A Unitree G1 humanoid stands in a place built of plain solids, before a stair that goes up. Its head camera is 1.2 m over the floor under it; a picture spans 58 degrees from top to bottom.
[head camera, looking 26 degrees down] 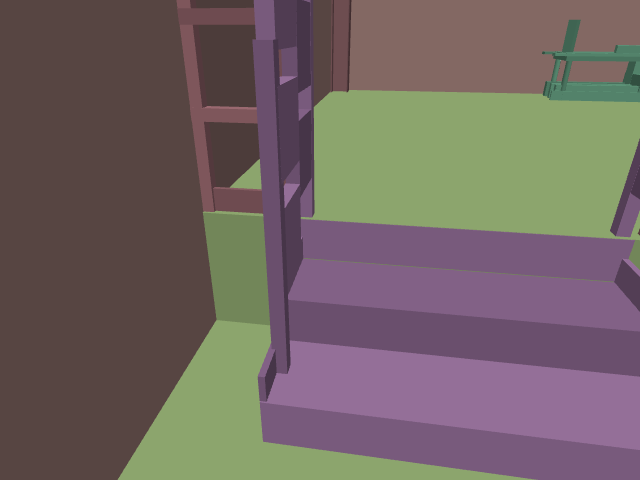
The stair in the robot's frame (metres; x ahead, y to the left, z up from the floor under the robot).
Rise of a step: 0.18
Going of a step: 0.30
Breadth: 1.22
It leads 9 degrees to the right of straight ahead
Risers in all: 3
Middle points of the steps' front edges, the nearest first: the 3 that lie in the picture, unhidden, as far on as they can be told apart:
0.87 -0.42 0.18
1.17 -0.46 0.35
1.46 -0.51 0.53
